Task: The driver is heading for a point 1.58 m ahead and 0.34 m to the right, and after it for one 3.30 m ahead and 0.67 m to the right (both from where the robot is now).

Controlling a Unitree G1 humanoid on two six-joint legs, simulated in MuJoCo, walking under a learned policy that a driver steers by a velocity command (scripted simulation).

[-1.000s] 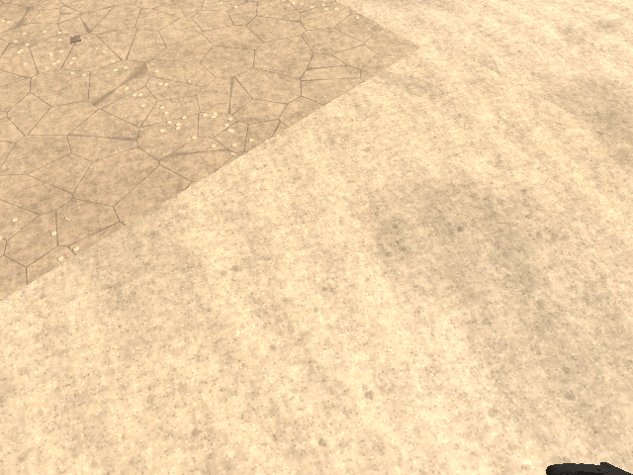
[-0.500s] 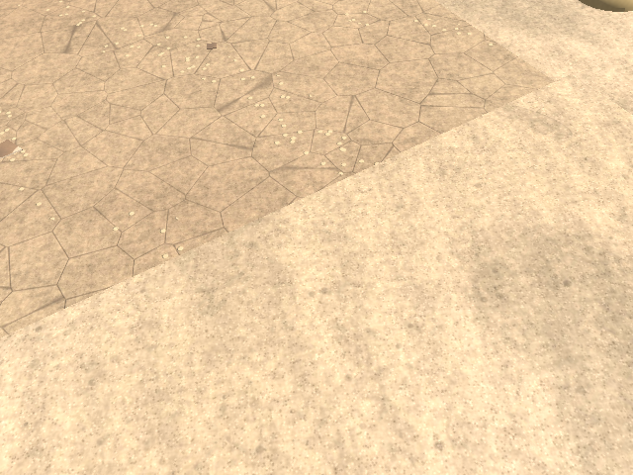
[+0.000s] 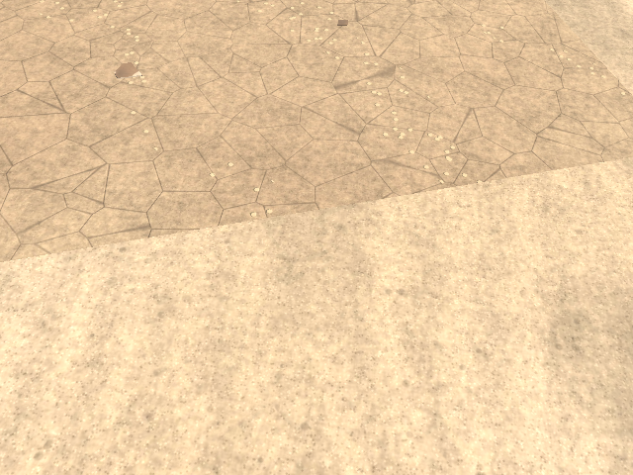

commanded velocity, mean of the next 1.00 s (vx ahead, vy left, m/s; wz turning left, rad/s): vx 0.02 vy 0.00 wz -0.29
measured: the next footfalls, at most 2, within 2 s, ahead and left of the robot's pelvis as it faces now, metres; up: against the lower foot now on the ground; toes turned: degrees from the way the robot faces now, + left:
right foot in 0.16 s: +0.04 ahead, -0.15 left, +0.00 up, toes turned -3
right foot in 0.78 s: -0.02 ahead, -0.16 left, +0.00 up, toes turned -23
